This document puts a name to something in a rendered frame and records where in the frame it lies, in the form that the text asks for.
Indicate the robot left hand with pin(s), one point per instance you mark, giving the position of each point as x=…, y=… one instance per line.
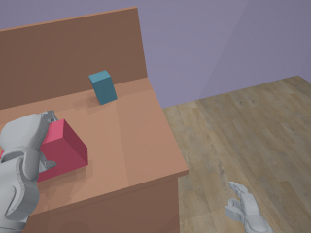
x=29, y=132

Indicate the robot right hand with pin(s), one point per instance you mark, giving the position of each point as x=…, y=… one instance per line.
x=237, y=210

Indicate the sponge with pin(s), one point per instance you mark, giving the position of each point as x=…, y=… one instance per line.
x=63, y=146

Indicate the robot right forearm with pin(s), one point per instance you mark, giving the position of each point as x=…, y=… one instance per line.
x=256, y=224

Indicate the table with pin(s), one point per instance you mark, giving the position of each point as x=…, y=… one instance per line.
x=130, y=184

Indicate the robot left forearm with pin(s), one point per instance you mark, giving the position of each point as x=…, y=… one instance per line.
x=19, y=194

